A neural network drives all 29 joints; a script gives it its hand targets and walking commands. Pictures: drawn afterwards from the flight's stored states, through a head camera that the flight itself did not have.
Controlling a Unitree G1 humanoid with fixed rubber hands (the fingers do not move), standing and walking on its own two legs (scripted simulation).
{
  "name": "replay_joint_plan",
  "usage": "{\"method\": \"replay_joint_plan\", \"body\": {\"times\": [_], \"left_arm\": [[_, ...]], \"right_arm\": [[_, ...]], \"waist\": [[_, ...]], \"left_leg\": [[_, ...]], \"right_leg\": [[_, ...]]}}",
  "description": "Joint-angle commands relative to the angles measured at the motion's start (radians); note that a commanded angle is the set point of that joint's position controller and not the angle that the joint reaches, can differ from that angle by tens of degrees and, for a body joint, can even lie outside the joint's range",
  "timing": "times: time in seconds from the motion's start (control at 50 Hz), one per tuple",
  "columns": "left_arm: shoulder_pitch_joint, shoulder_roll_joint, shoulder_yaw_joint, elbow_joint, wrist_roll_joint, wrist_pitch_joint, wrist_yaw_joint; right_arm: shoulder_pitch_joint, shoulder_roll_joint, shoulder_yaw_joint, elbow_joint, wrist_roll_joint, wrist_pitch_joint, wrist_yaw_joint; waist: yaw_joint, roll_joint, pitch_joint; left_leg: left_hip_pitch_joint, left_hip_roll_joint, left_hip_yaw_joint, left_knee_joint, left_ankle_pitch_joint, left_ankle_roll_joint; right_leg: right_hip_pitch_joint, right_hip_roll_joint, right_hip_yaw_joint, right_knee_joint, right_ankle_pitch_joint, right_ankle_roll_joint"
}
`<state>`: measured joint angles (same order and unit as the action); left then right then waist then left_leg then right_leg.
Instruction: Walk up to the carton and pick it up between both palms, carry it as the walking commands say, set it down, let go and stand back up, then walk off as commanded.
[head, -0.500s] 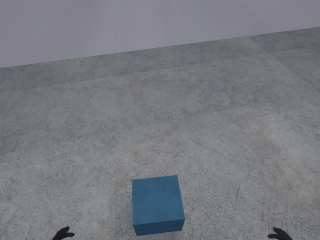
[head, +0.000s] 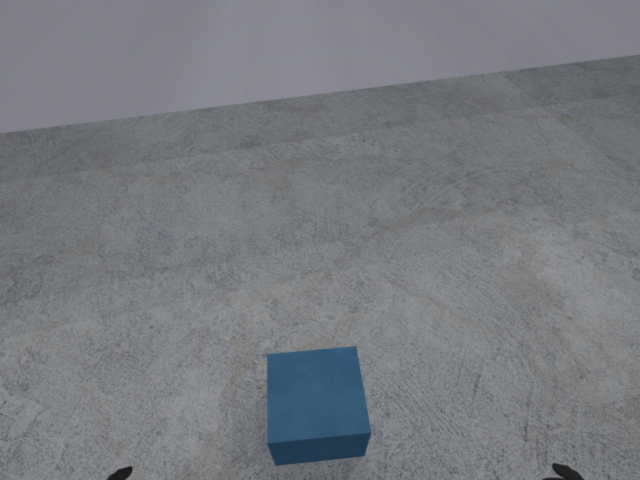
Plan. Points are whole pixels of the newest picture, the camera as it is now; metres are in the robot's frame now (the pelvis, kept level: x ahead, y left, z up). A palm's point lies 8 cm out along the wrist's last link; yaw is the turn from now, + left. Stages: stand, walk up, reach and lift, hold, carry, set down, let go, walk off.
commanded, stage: stand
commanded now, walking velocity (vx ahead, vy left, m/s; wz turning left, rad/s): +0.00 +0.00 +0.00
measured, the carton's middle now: (316, 405) +0.45 +0.04 -0.67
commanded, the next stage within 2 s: walk off in 0.38 s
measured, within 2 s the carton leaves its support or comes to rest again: neither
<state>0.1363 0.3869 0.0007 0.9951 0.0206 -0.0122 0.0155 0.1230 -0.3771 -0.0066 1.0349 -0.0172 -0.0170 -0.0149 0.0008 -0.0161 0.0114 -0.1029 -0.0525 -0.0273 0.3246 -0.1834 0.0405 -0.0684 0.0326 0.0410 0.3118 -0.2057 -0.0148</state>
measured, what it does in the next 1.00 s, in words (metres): walks backwards, turning left: right foot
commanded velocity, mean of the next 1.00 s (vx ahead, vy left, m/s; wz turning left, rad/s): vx -0.18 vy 0.00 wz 0.46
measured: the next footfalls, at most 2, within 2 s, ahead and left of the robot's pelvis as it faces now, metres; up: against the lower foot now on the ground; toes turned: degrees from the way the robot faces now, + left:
right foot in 0.96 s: -0.03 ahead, -0.20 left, +0.00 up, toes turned +21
left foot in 1.34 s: -0.34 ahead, -0.04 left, +0.00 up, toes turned +44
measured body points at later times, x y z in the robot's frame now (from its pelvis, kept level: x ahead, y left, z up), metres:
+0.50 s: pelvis +0.00 +0.00 +0.00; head -0.01 +0.01 +0.45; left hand +0.10 +0.31 -0.12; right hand +0.10 -0.32 -0.11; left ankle +0.00 +0.09 -0.75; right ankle -0.02 -0.11 -0.75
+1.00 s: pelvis -0.10 -0.09 -0.02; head -0.04 -0.09 +0.42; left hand -0.08 +0.24 -0.13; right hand +0.08 -0.36 -0.16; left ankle -0.02 +0.09 -0.73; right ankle -0.07 -0.22 -0.75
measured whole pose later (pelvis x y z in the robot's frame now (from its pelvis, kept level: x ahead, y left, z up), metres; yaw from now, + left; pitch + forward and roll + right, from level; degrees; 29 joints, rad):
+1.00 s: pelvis -0.10 -0.09 -0.02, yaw +17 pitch +0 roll +0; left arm 0.12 0.35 0.04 0.85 -0.01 0.10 0.07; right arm 0.10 -0.39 -0.07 0.93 -0.02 0.09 0.00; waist -0.02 0.05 0.13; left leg -0.49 -0.10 -0.27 0.59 -0.27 -0.09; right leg -0.27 0.01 0.07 0.56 -0.30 0.03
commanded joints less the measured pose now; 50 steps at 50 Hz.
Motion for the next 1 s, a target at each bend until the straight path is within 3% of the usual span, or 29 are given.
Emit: {"method": "replay_joint_plan", "body": {"times": [0.0,0.54,0.58,0.62,0.66,0.68,0.7,0.72,0.74,0.76,0.78,0.84,0.9,0.92,0.94,0.96,0.98], "left_arm": [[-0.041,0.162,0.029,-0.041,-0.001,-0.011,0.004],[-0.048,0.174,0.025,-0.003,-0.004,-0.012,0.001],[0.009,0.117,0.018,0.018,-0.016,0.025,0.009],[0.036,0.166,0.042,0.003,-0.02,0.05,0.023],[0.025,0.159,0.051,-0.031,-0.022,0.069,0.035],[-0.006,0.134,0.052,-0.056,-0.021,0.081,0.037],[-0.029,0.112,0.05,-0.082,-0.016,0.093,0.039],[-0.026,0.107,0.05,-0.091,-0.014,0.1,0.038],[-0.027,0.103,0.049,-0.099,-0.017,0.1,0.035],[-0.023,0.101,0.048,-0.107,-0.019,0.098,0.035],[-0.019,0.092,0.047,-0.115,-0.021,0.096,0.034],[-0.003,0.078,0.051,-0.139,-0.037,0.103,0.038],[0.094,0.082,0.062,-0.141,-0.05,0.105,0.048],[0.137,0.094,0.069,-0.138,-0.046,0.103,0.055],[0.144,0.129,0.078,-0.144,-0.034,0.099,0.065],[0.048,0.198,0.087,-0.196,-0.026,0.104,0.069],[-0.048,0.259,0.099,-0.247,-0.005,0.116,0.054]], "right_arm": [[-0.041,-0.175,-0.031,-0.039,0.001,-0.01,-0.004],[-0.056,-0.188,-0.023,-0.01,0.007,-0.01,-0.003],[0.004,-0.135,-0.014,0.002,0.021,0.019,0.005],[0.006,-0.173,-0.028,-0.023,0.012,0.034,0.011],[0.03,-0.206,-0.041,-0.043,0.007,0.045,0.013],[0.052,-0.229,-0.051,-0.051,0.002,0.051,0.012],[0.063,-0.248,-0.061,-0.06,-0.008,0.054,0.011],[0.047,-0.25,-0.068,-0.069,-0.009,0.058,0.006],[0.001,-0.23,-0.067,-0.086,-0.007,0.063,0.001],[-0.039,-0.208,-0.066,-0.102,-0.007,0.071,-0.001],[-0.054,-0.199,-0.068,-0.11,-0.009,0.078,0.0],[-0.005,-0.206,-0.085,-0.106,-0.015,0.093,0.012],[-0.051,-0.199,-0.098,-0.132,-0.006,0.102,0.025],[-0.059,-0.182,-0.095,-0.145,0.005,0.1,0.025],[-0.033,-0.134,-0.085,-0.153,0.016,0.094,0.025],[0.103,-0.05,-0.076,-0.149,0.006,0.091,0.019],[0.024,-0.083,-0.083,-0.181,-0.011,0.096,0.003]], "waist": [[-0.001,0.016,-0.017],[0.0,0.017,-0.02],[-0.001,0.035,0.002],[-0.003,0.062,-0.038],[-0.025,0.121,-0.074],[-0.048,0.196,-0.068],[-0.055,0.206,-0.069],[-0.034,0.13,-0.071],[-0.008,0.079,-0.057],[0.008,0.068,-0.045],[0.006,0.093,-0.051],[-0.025,0.17,-0.104],[0.012,0.207,-0.141],[0.033,0.194,-0.145],[0.034,0.088,-0.125],[-0.048,-0.159,-0.137],[-0.005,-0.359,-0.091]], "left_leg": [[0.011,0.16,-0.144,-0.046,0.15,-0.015],[0.015,0.163,-0.15,-0.051,0.175,-0.014],[-0.043,0.168,-0.156,0.038,0.392,-0.013],[-0.091,0.203,-0.204,0.112,0.575,0.01],[-0.092,0.278,-0.328,0.11,0.691,0.077],[-0.068,0.351,-0.43,0.072,0.815,0.15],[-0.063,0.415,-0.5,0.03,0.913,0.214],[-0.07,0.398,-0.467,0.048,0.899,0.213],[-0.097,0.351,-0.42,0.066,0.836,0.178],[-0.1,0.296,-0.391,0.07,0.753,0.127],[-0.079,0.255,-0.385,0.065,0.693,0.093],[-0.05,0.227,-0.435,0.054,0.636,0.071],[-0.132,0.186,-0.476,0.023,0.433,0.014],[-0.2,0.158,-0.468,0.028,0.279,-0.028],[-0.303,0.067,-0.393,0.102,0.006,-0.081],[-0.404,-0.085,-0.206,0.366,-0.294,-0.129],[-0.463,-0.062,-0.057,0.706,-0.505,-0.148]], "right_leg": [[-0.035,-0.138,0.113,-0.045,0.128,-0.001],[-0.017,-0.146,0.104,-0.056,0.144,-0.006],[-0.018,-0.151,0.048,0.053,0.252,0.007],[-0.029,-0.141,-0.001,0.184,0.31,0.011],[-0.102,-0.088,-0.05,0.357,0.2,0.027],[-0.211,-0.016,-0.059,0.518,-0.129,0.041],[-0.3,0.0,0.013,0.722,-0.371,0.054],[-0.322,-0.019,0.068,0.817,-0.366,0.055],[-0.334,-0.032,0.096,0.832,-0.33,0.05],[-0.338,-0.04,0.107,0.756,-0.306,0.052],[-0.331,-0.031,0.088,0.668,-0.291,0.064],[-0.253,0.013,0.047,0.503,-0.275,0.097],[-0.119,0.025,0.027,0.308,-0.221,0.093],[-0.04,0.01,0.026,0.175,-0.144,0.085],[0.026,-0.086,0.096,-0.014,-0.128,0.056],[0.047,-0.377,0.335,-0.058,-0.063,-0.006],[-0.232,-0.582,0.368,-0.07,0.195,-0.18]]}}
